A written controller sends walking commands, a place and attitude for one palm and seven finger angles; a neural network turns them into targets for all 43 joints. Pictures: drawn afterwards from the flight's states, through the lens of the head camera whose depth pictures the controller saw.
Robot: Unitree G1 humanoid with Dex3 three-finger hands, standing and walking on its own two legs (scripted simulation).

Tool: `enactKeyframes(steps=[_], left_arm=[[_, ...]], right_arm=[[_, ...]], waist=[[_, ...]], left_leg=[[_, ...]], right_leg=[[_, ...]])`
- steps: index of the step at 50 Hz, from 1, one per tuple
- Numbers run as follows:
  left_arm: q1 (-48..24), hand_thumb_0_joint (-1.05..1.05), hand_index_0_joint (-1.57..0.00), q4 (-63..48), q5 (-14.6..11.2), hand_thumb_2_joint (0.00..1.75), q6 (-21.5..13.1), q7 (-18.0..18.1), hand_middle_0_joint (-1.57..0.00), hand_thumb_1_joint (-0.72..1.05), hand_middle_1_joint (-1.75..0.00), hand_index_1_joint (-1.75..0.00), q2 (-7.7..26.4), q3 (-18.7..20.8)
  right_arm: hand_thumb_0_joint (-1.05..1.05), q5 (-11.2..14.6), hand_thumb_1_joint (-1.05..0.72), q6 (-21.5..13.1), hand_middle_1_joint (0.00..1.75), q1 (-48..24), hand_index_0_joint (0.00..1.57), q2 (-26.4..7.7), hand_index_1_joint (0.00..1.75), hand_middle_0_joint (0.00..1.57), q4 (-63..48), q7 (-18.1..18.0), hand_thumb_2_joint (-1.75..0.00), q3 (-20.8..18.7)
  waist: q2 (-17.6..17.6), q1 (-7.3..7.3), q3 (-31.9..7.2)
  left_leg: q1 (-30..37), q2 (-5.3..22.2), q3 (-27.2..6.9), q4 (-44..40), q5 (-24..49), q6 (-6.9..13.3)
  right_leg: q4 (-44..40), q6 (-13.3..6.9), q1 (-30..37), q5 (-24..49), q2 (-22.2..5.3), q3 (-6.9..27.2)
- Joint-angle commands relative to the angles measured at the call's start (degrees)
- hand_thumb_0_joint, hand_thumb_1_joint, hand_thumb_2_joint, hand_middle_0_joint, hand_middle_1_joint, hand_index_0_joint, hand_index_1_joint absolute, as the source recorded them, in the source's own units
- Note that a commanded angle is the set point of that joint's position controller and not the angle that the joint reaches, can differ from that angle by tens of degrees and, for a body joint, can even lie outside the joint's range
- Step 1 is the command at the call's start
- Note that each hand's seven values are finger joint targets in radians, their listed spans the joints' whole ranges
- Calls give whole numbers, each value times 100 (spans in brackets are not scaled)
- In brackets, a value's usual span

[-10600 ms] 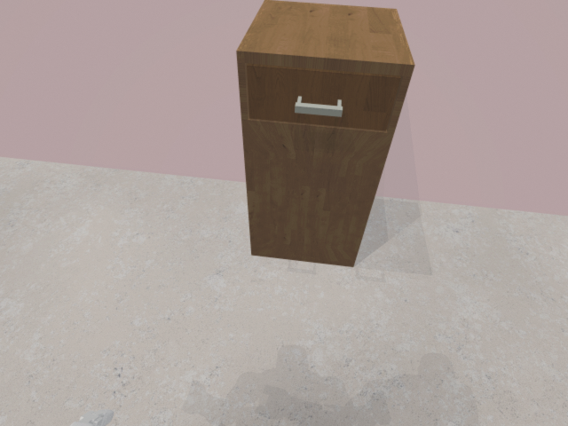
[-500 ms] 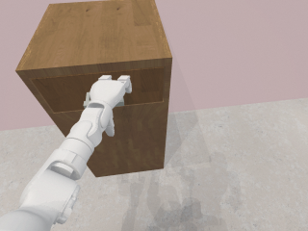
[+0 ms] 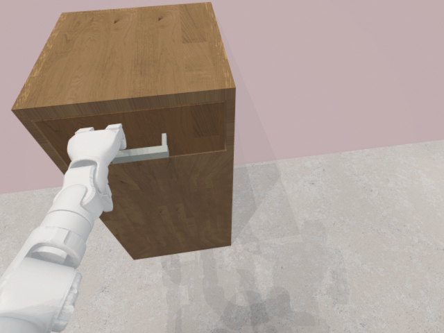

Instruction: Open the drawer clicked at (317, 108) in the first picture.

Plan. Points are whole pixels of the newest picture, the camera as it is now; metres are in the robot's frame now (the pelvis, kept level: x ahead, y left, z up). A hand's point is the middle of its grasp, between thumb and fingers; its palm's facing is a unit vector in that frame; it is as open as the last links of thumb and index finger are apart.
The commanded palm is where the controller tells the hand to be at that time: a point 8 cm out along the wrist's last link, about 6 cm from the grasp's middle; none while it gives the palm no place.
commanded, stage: move the hooked fingers above the handle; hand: left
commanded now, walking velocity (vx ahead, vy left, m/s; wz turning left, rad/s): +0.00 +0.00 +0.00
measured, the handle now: (140, 147) +0.51 +0.20 +0.01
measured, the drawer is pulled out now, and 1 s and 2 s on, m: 0.00 0.00 0.00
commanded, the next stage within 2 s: lower the fingers behind the handle in 1.26 s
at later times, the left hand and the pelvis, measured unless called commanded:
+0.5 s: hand (116, 158) +0.44 +0.22 +0.06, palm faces -0.19 -0.04 -0.98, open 13.8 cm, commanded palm +0.42 +0.22 +0.12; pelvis -0.01 +0.01 +0.00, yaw -2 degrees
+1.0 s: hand (126, 150) +0.45 +0.20 +0.07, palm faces -0.13 -0.04 -0.99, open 13.7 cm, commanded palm +0.43 +0.20 +0.12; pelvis -0.01 +0.02 -0.01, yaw +0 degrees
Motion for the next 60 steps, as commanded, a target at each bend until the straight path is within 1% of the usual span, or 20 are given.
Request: enactKeyframes(steps=[1, 5, 9, 10, 13, 16, 18, 21, 23, 25, 29, 32, 36, 39, 42, 47, 50, 55, 57, 60], left_arm=[[-3543, 0, -30, -2858, -122, 30, -1260, 492, -30, -50, -120, -120, -235, -506], [-3985, 0, -30, -2479, 66, 30, -1222, 1450, -30, -50, -120, -120, 655, 432], [-3467, 0, -30, -1166, 259, 30, -184, 2193, -30, -50, -120, -120, 1333, 1231], [-3297, 0, -30, -840, 276, 30, 120, 2210, -30, -50, -120, -120, 1615, 1397], [-2735, 0, -30, 391, 325, 30, 1087, 1925, -30, -50, -120, -120, 1147, 849], [-2397, 0, -30, 1015, 67, 30, 1622, 1031, -30, -50, -120, -120, 954, 494], [-2283, 0, -30, 1023, -53, 30, 1476, 549, -30, -50, -120, -120, 1304, 671], [-2150, 0, -30, 697, 64, 30, 907, 60, -30, -50, -120, -120, 1195, 467], [-2307, 0, -30, 60, 205, 30, 216, -67, -30, -50, -120, -120, 928, 302], [-2744, 0, -30, -1000, 249, 30, -579, 34, -30, -50, -120, -120, 839, 309], [-3835, 0, -30, -2428, 300, 30, -1528, 926, -30, -50, -120, -120, 914, 533], [-4075, 0, -30, -2022, 305, 30, -1313, 1752, -30, -50, -120, -120, 1009, 754], [-4078, 0, -30, -898, 250, 30, -228, 2235, -30, -50, -120, -120, 659, 563], [-3937, 0, -30, 173, 210, 30, 788, 1920, -30, -50, -120, -120, 160, 47], [-3688, 0, -30, 669, 37, 30, 1262, 1194, -30, -50, -120, -120, 51, -174], [-2975, 0, -30, 719, -9, 30, 768, 213, -30, -50, -120, -120, -201, -375], [-3124, 0, -30, -232, 50, 30, -147, 182, -30, -50, -120, -120, 99, -45], [-3581, 0, -30, -1687, 514, 30, -930, 1460, -30, -50, -120, -120, 1713, 1465], [-3423, 0, -30, -1598, 667, 30, -648, 2089, -30, -50, -120, -120, 1782, 1659], [-3462, 0, -30, -1077, 670, 30, 165, 2505, -30, -50, -120, -120, 1372, 1275]], right_arm=[[0, -110, -90, -467, 30, 147, 20, -554, 30, 20, -404, 70, -90, -378], [0, -145, -90, -542, 30, 273, 20, -672, 30, 20, -78, 168, -90, -410], [0, -191, -90, -418, 30, -28, 20, -638, 30, 20, -4, 318, -90, -232], [0, -207, -90, -344, 30, -144, 20, -678, 30, 20, -33, 310, -90, -173], [0, -138, -90, -148, 30, -372, 20, -646, 30, 20, -100, 350, -90, -90], [0, -31, -90, 54, 30, -360, 20, -791, 30, 20, -292, 334, -90, -63], [0, 31, -90, 143, 30, -404, 20, -844, 30, 20, -415, 190, -90, -10], [0, 30, -90, 88, 30, -378, 20, -861, 30, 20, -601, 31, -90, 42], [0, -17, -90, -6, 30, -228, 20, -826, 30, 20, -660, -2, -90, -18], [0, -83, -90, -138, 30, -106, 20, -729, 30, 20, -739, 7, -90, -133], [0, -144, -90, -426, 30, 225, 20, -554, 30, 20, -539, 56, -90, -333], [0, -153, -90, -587, 30, 377, 20, -626, 30, 20, -220, 158, -90, -385], [0, -160, -90, -540, 30, 288, 20, -702, 30, 20, 84, 366, -90, -334], [0, -105, -90, -403, 30, 192, 20, -767, 30, 20, 172, 484, -90, -299], [0, -76, -90, -227, 30, 143, 20, -850, 30, 20, 31, 439, -90, -262], [0, -103, -90, -112, 30, 70, 20, -868, 30, 20, -208, 249, -90, -180], [0, -157, -90, -216, 30, 63, 20, -780, 30, 20, -386, 190, -90, -180], [0, -242, -90, -393, 30, 132, 20, -560, 30, 20, -550, 174, -90, -204], [0, -254, -90, -470, 30, 57, 20, -487, 30, 20, -485, 220, -90, -201], [0, -243, -90, -464, 30, -119, 20, -547, 30, 20, -312, 311, -90, -209]], waist=[[720, -530, -2117], [451, -337, -2335], [214, 43, -2365], [-16, 147, -2365], [-300, 231, -2040], [-953, 111, -1968], [-1550, 75, -1679], [-1513, 15, -1093], [-1044, -85, -1010], [-399, -109, -1469], [757, -233, -2327], [521, -354, -2326], [532, -343, -2383], [342, -357, -2086], [-235, -375, -2105], [-920, -447, -1345], [-570, -292, -1426], [338, 262, -2514], [307, 284, -2484], [189, 92, -2478]], left_leg=[[2014, -4, 127, 443, 2616, 284], [1727, -12, -17, 512, 2542, 131], [880, -109, 184, 384, 2257, 69], [581, -143, 258, 315, 2149, 93], [157, -112, 482, 104, 1874, 60], [73, -105, 571, 10, 1806, 135], [-100, -118, 581, -107, 1520, 197], [-184, -106, 538, -196, 1173, 259], [-2, -77, 479, -119, 1136, 284], [413, -63, 398, 29, 1300, 302], [1392, 9, 165, 407, 1844, 218], [1301, 18, 12, 503, 1740, 155], [1173, -8, 44, 412, 1806, 61], [1040, 15, 144, 250, 1765, 39], [849, -12, 246, 191, 1807, 148], [523, -21, 243, 134, 1565, 262], [604, 3, 203, 164, 1552, 269], [683, -6, 134, 376, 2133, 157], [536, -12, 195, 409, 2191, 119], [531, -20, 327, 398, 2069, 104]], right_leg=[[-110, 124, -205, 2285, -162, -57], [157, 23, -405, 1967, -100, -221], [322, -14, 139, 2024, -80, -311], [261, 6, 500, 2160, -110, -246], [106, 91, 851, 2330, -180, -192], [-69, 210, 1369, 2861, -249, -106], [-210, 317, 1565, 2871, -313, -61], [-327, 305, 1217, 2425, -353, -29], [-311, 233, 823, 2140, -342, -11], [-234, 150, 674, 1976, -306, 57], [88, 40, -195, 1585, -151, -44], [199, 31, -602, 1265, -61, -206], [246, 6, -662, 1233, -21, -376], [85, 29, -557, 1303, -24, -397], [-54, 97, 2, 1735, -76, -293], [-151, 160, 146, 1967, -162, -258], [-76, 92, 70, 1763, -188, -185], [371, -29, 287, 1867, -106, -153], [430, -29, 301, 1937, -75, -201], [350, 5, 276, 1843, -60, -259]])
